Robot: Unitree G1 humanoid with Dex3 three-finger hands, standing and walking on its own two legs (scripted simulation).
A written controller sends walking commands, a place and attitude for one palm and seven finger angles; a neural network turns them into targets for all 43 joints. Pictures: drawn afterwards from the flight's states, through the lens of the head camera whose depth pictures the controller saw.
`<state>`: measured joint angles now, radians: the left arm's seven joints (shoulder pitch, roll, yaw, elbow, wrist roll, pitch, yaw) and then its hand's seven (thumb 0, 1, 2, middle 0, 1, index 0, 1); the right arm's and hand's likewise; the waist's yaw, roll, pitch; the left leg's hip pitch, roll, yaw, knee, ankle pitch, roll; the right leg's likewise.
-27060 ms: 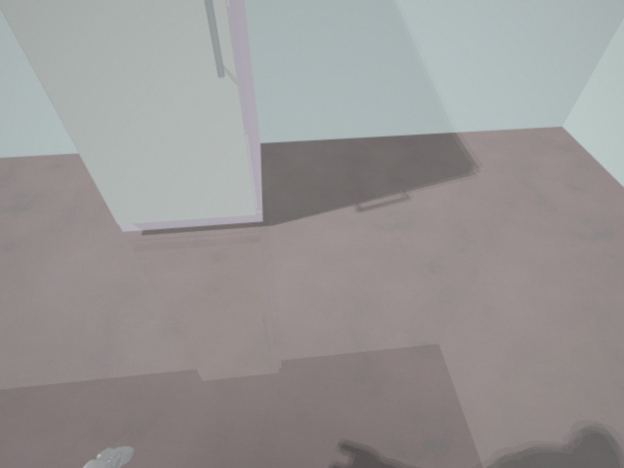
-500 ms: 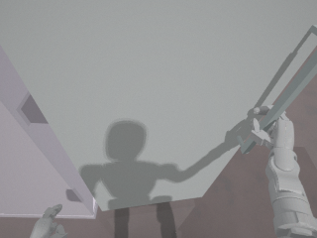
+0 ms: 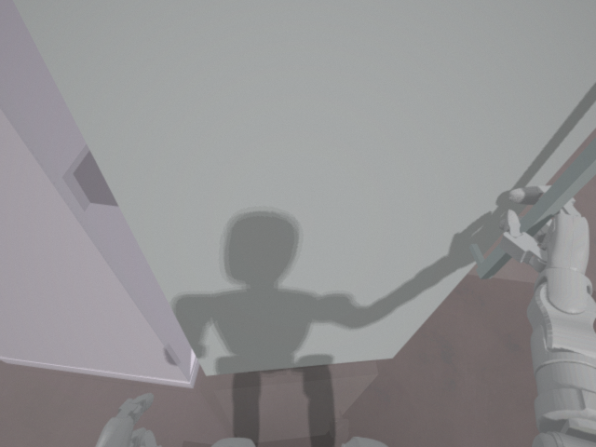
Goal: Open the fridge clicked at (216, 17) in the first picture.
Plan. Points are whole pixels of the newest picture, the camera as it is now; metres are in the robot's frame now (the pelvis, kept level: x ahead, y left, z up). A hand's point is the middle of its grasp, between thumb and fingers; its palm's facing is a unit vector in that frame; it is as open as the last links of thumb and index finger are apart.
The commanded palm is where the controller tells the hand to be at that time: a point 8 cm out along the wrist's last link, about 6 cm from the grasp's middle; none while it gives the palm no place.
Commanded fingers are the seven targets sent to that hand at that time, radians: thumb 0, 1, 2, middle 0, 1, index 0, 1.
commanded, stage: stop walking and hold the door back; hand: right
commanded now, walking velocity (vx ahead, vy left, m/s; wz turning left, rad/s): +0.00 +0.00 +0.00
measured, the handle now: (546, 187) +0.43 -0.26 +0.15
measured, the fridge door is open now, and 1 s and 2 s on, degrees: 77 76 76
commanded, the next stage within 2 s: loosen the grip on the handle in 0.08 s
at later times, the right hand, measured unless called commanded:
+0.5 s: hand (519, 241) +0.39 -0.25 +0.09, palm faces +0.28 +0.94 -0.18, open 10.6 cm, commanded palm +0.36 -0.28 +0.09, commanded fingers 0.00 0.55 -0.20 0.36 1.28 0.36 1.28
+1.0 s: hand (518, 239) +0.41 -0.27 +0.06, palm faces +0.32 +0.92 -0.21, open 14.6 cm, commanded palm +0.38 -0.31 +0.08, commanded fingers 0.00 0.55 -0.20 0.25 1.15 0.25 1.15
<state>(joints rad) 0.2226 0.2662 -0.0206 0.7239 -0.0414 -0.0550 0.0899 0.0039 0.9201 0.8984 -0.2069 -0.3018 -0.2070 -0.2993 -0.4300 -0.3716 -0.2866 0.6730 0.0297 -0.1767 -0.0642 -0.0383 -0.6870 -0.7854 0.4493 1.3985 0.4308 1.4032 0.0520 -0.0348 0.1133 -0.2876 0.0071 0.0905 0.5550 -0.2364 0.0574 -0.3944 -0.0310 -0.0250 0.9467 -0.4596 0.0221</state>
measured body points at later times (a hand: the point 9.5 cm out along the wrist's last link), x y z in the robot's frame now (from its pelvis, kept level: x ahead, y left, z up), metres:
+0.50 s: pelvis +0.01 -0.04 -0.01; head +0.02 -0.05 +0.44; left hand +0.15 +0.20 -0.11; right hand +0.37 -0.30 +0.10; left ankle +0.04 +0.09 -0.73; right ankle +0.04 -0.14 -0.73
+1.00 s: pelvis +0.04 -0.03 -0.02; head +0.08 -0.03 +0.43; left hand +0.16 +0.24 -0.12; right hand +0.39 -0.32 +0.08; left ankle +0.04 +0.09 -0.73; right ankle +0.04 -0.14 -0.73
